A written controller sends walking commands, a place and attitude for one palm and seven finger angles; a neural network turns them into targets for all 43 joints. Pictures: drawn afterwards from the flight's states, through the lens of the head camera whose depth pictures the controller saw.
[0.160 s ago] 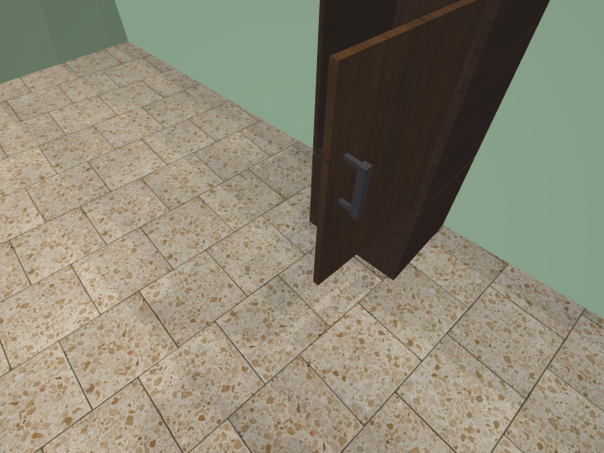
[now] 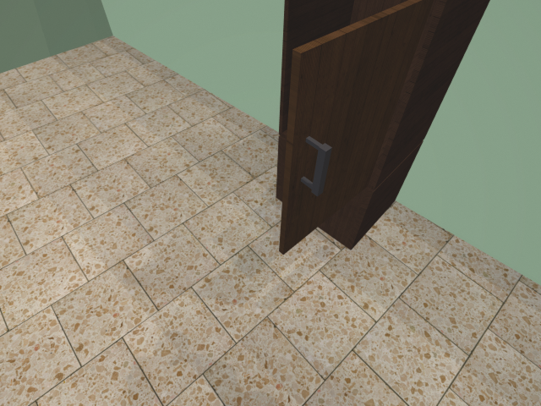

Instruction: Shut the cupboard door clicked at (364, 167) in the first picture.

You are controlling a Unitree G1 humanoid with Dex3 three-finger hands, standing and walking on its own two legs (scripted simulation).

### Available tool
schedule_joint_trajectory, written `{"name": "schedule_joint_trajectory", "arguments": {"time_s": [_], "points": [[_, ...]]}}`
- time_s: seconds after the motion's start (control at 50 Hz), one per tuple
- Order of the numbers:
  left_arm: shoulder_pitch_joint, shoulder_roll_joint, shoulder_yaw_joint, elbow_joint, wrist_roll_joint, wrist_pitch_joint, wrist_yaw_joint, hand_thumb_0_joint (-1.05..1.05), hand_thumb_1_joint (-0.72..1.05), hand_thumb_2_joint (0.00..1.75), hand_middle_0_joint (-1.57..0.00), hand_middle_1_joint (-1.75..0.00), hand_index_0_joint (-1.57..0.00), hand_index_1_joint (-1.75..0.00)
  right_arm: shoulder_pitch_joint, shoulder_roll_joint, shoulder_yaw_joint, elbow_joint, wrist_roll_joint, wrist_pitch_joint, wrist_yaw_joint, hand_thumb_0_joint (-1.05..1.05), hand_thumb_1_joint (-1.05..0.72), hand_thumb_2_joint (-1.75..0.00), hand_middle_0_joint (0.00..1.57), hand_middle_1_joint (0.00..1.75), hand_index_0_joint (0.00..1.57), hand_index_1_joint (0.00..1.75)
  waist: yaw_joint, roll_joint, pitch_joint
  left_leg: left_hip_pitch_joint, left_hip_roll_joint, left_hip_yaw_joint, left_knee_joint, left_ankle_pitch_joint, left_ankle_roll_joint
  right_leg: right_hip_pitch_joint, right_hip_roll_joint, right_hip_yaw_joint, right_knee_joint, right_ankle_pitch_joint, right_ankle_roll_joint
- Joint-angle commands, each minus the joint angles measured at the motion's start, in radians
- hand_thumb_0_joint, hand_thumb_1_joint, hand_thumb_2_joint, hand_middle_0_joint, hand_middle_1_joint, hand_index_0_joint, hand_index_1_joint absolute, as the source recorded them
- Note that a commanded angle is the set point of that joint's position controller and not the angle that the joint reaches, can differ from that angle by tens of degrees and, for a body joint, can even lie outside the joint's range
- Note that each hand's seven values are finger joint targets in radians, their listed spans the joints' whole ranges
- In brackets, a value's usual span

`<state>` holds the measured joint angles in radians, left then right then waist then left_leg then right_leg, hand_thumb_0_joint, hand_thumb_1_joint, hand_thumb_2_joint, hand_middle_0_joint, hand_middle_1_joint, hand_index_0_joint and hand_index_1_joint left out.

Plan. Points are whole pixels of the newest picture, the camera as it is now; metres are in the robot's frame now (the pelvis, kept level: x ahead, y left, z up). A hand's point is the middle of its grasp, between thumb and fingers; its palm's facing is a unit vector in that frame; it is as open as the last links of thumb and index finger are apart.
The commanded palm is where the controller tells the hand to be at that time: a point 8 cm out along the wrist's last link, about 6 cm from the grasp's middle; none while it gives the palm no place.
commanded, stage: stand and wait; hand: left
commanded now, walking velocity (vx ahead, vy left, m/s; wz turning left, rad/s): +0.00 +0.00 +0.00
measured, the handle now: (314, 166) +0.58 -0.06 -0.01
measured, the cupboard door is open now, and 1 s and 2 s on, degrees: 85 85 85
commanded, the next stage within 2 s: look at it before walking up in 0.12 s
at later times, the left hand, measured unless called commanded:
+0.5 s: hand out of the picture +0.00 +0.16 -0.18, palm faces +0.02 -0.98 -0.18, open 7.4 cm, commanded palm none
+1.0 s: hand out of the picture +0.00 +0.16 -0.18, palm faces -0.02 -0.98 -0.18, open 7.4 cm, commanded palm none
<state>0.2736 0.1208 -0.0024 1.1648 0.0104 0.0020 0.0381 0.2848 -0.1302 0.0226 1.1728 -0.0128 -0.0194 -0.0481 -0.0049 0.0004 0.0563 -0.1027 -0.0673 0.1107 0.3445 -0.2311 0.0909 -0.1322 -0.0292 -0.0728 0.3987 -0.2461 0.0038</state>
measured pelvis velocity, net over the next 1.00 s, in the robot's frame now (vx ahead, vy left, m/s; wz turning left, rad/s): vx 0.00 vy -0.01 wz -0.07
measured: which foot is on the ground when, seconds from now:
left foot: down 0.00-1.00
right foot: down 0.00-1.00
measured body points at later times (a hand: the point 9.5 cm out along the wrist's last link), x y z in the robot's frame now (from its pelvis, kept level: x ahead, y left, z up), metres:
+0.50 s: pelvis +0.00 +0.00 +0.00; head +0.02 +0.00 +0.45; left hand +0.00 +0.21 -0.16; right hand -0.01 -0.22 -0.16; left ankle -0.02 +0.05 -0.74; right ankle -0.02 -0.12 -0.74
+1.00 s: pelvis +0.00 -0.01 -0.01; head +0.04 -0.01 +0.44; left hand +0.01 +0.22 -0.17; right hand -0.01 -0.23 -0.17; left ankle -0.02 +0.05 -0.74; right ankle -0.02 -0.12 -0.74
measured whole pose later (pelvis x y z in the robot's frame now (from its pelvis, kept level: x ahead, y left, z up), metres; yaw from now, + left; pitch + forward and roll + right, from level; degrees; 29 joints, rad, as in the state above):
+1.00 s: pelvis +0.00 -0.01 -0.01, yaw -4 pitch +0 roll +0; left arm 0.25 0.15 0.03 1.12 0.02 0.04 0.02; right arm 0.23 -0.15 -0.01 1.12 -0.02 0.01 -0.06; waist 0.01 -0.01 0.09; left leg -0.14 -0.04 0.17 0.43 -0.28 0.08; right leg -0.21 -0.01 -0.02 0.50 -0.28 -0.01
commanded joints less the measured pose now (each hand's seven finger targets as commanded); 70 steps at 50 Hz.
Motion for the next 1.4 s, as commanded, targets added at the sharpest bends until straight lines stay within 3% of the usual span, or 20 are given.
{"name": "schedule_joint_trajectory", "arguments": {"time_s": [0.0,0.12,0.3,0.44,0.76,0.82,0.92,0.96,1.0,1.04,1.08,1.16,1.2,1.22,1.24,1.26,1.28,1.3,1.32,1.38], "points": [[0.076,0.094,0.015,-0.016,-0.002,-0.013,0.000,0.00,0.90,0.90,-0.20,-0.30,-0.20,-0.30,0.091,-0.097,-0.017,-0.009,-0.004,-0.005,-0.001,0.00,-0.90,-0.90,0.20,0.30,0.20,0.30,-0.003,0.002,0.036,-0.038,0.175,-0.171,-0.086,0.172,-0.048,-0.025,-0.090,0.097,-0.057,0.118,-0.033],[0.075,0.102,0.017,-0.019,-0.001,-0.019,0.001,0.00,0.90,0.90,-0.20,-0.30,-0.20,-0.30,0.088,-0.102,-0.020,-0.014,-0.001,-0.007,-0.002,0.00,-0.90,-0.90,0.20,0.30,0.20,0.30,-0.003,0.003,0.001,-0.012,0.174,-0.166,-0.066,0.240,-0.046,-0.009,-0.092,0.095,-0.057,0.161,-0.037],[0.061,0.103,0.015,-0.017,-0.003,-0.018,0.001,0.00,0.90,0.90,-0.20,-0.30,-0.20,-0.30,0.082,-0.108,-0.019,-0.010,-0.003,-0.005,-0.002,0.00,-0.90,-0.90,0.20,0.30,0.20,0.30,-0.005,0.001,0.027,-0.019,0.177,-0.168,-0.073,0.243,-0.048,-0.012,-0.093,0.092,-0.065,0.158,-0.037],[0.050,0.117,0.019,-0.022,-0.002,-0.020,0.000,0.00,0.90,0.90,-0.20,-0.30,-0.20,-0.30,0.074,-0.117,-0.022,-0.014,-0.002,-0.008,-0.002,0.00,-0.90,-0.90,0.20,0.30,0.20,0.30,-0.005,0.002,0.000,-0.002,0.179,-0.170,-0.069,0.276,-0.049,0.002,-0.096,0.089,-0.062,0.176,-0.037],[0.031,0.131,0.016,-0.024,-0.003,-0.021,-0.003,0.00,0.90,0.90,-0.20,-0.30,-0.20,-0.30,0.044,-0.129,-0.020,-0.016,-0.003,-0.006,0.002,0.00,-0.90,-0.90,0.20,0.30,0.20,0.30,-0.003,0.000,0.020,-0.010,0.178,-0.171,-0.083,0.244,-0.050,0.004,-0.100,0.095,-0.078,0.170,-0.039],[0.043,0.118,0.025,-0.031,-0.001,-0.007,-0.003,0.00,0.90,0.90,-0.20,-0.30,-0.20,-0.30,0.064,-0.115,-0.026,-0.017,-0.003,0.005,-0.006,0.00,-0.90,-0.90,0.20,0.30,0.20,0.30,-0.005,0.010,0.012,0.019,0.190,-0.139,-0.036,0.265,-0.051,-0.039,-0.092,0.110,-0.047,0.209,-0.039],[0.007,0.142,0.060,-0.087,0.008,0.019,-0.015,0.00,0.90,0.90,-0.20,-0.30,-0.20,-0.30,0.049,-0.166,-0.061,-0.062,-0.004,0.027,-0.017,0.00,-0.90,-0.90,0.20,0.30,0.20,0.30,-0.011,0.033,0.001,0.043,0.259,-0.135,0.010,0.242,-0.027,-0.159,-0.058,0.119,0.081,0.187,-0.040],[-0.023,0.136,0.071,-0.123,0.012,0.034,-0.022,0.00,0.90,0.90,-0.20,-0.30,-0.20,-0.30,0.054,-0.189,-0.074,-0.082,-0.009,0.029,-0.022,0.00,-0.90,-0.90,0.20,0.30,0.20,0.30,-0.016,0.091,0.015,0.037,0.347,-0.208,-0.030,0.247,0.025,-0.237,-0.013,0.093,0.229,-0.005,-0.027],[-0.059,0.129,0.084,-0.159,0.017,0.047,-0.027,0.00,0.90,0.90,-0.20,-0.30,-0.20,-0.30,0.059,-0.203,-0.081,-0.103,-0.015,0.025,-0.024,0.00,-0.90,-0.90,0.20,0.30,0.20,0.30,-0.028,0.130,0.017,0.035,0.446,-0.257,-0.066,0.291,0.105,-0.328,-0.003,0.096,0.482,-0.249,-0.015],[-0.074,0.130,0.095,-0.181,0.017,0.048,-0.032,0.00,0.90,0.90,-0.20,-0.30,-0.20,-0.30,0.023,-0.202,-0.083,-0.133,-0.017,0.020,-0.023,0.00,-0.90,-0.90,0.20,0.30,0.20,0.30,-0.011,0.096,0.007,0.021,0.467,-0.243,-0.051,0.327,0.126,-0.357,-0.019,0.124,0.573,-0.270,-0.010],[-0.080,0.112,0.096,-0.189,0.015,0.047,-0.040,0.00,0.90,0.90,-0.20,-0.30,-0.20,-0.30,-0.025,-0.217,-0.090,-0.161,-0.022,0.019,-0.018,0.00,-0.90,-0.90,0.20,0.30,0.20,0.30,0.005,0.062,-0.008,0.012,0.451,-0.171,-0.025,0.361,0.106,-0.326,-0.027,0.102,0.545,-0.243,0.000],[-0.068,0.105,0.093,-0.209,0.014,0.045,-0.048,0.00,0.90,0.90,-0.20,-0.30,-0.20,-0.30,-0.058,-0.243,-0.105,-0.187,-0.023,0.026,-0.006,0.00,-0.90,-0.90,0.20,0.30,0.20,0.30,0.012,0.090,-0.004,-0.028,0.425,-0.067,0.036,0.342,0.055,-0.225,-0.012,0.024,0.384,-0.187,0.004],[-0.042,0.121,0.098,-0.212,0.015,0.040,-0.049,0.00,0.90,0.90,-0.20,-0.30,-0.20,-0.30,-0.066,-0.253,-0.111,-0.197,-0.018,0.031,0.000,0.00,-0.90,-0.90,0.20,0.30,0.20,0.30,0.027,0.083,-0.019,-0.063,0.406,-0.020,0.108,0.294,0.015,-0.142,0.001,0.000,0.260,-0.079,-0.001],[-0.003,0.138,0.102,-0.207,0.017,0.035,-0.049,0.00,0.90,0.90,-0.20,-0.30,-0.20,-0.30,-0.080,-0.258,-0.115,-0.208,-0.014,0.033,0.005,0.00,-0.90,-0.90,0.20,0.30,0.20,0.30,0.048,0.059,-0.032,-0.102,0.371,0.021,0.189,0.240,-0.021,-0.075,0.005,0.000,0.169,0.029,-0.007],[0.045,0.197,0.113,-0.198,0.023,0.024,-0.043,0.00,0.90,0.90,-0.20,-0.30,-0.20,-0.30,-0.099,-0.232,-0.116,-0.226,-0.005,0.037,0.010,0.00,-0.90,-0.90,0.20,0.30,0.20,0.30,0.075,-0.083,-0.055,-0.173,0.291,0.080,0.371,0.106,-0.076,-0.002,-0.078,0.147,0.037,0.212,-0.048],[0.069,0.315,0.134,-0.200,0.028,0.012,-0.030,0.00,0.90,0.90,-0.20,-0.30,-0.20,-0.30,-0.120,-0.160,-0.102,-0.274,0.002,0.039,0.017,0.00,-0.90,-0.90,0.20,0.30,0.20,0.30,0.089,-0.372,-0.063,-0.408,0.136,0.117,0.622,-0.356,-0.139,0.097,-0.323,0.517,-0.049,0.493,-0.170],[0.105,0.331,0.132,-0.199,0.012,0.011,-0.021,0.00,0.90,0.90,-0.20,-0.30,-0.20,-0.30,-0.169,-0.185,-0.097,-0.294,-0.001,0.054,0.017,0.00,-0.90,-0.90,0.20,0.30,0.20,0.30,0.112,-0.295,-0.070,-0.426,0.124,-0.036,0.773,-0.431,-0.137,0.046,-0.366,0.567,-0.077,0.483,-0.250],[0.060,0.309,0.130,-0.214,0.013,0.012,-0.014,0.00,0.90,0.90,-0.20,-0.30,-0.20,-0.30,-0.196,-0.169,-0.100,-0.304,0.000,0.056,0.022,0.00,-0.90,-0.90,0.20,0.30,0.20,0.30,0.084,-0.197,-0.018,-0.481,0.144,-0.098,0.822,-0.352,-0.130,0.035,-0.315,0.507,-0.066,0.414,-0.251],[0.016,0.282,0.131,-0.233,0.016,0.015,-0.006,0.00,0.90,0.90,-0.20,-0.30,-0.20,-0.30,-0.198,-0.171,-0.102,-0.306,-0.002,0.058,0.020,0.00,-0.90,-0.90,0.20,0.30,0.20,0.30,0.067,-0.212,-0.042,-0.492,0.156,-0.104,0.842,-0.302,-0.134,0.027,-0.277,0.504,-0.058,0.348,-0.230],[-0.039,0.267,0.120,-0.271,0.015,0.006,-0.009,0.00,0.90,0.90,-0.20,-0.30,-0.20,-0.30,-0.190,-0.174,-0.101,-0.302,0.000,0.056,0.024,0.00,-0.90,-0.90,0.20,0.30,0.20,0.30,0.034,-0.085,-0.088,-0.441,0.144,-0.123,0.811,-0.202,-0.154,0.020,-0.209,0.415,-0.023,0.416,-0.200]]}}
